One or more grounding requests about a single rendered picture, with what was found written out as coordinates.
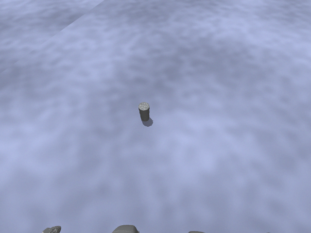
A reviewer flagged cup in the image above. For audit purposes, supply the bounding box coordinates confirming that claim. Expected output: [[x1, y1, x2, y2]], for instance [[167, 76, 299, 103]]
[[138, 102, 150, 121]]

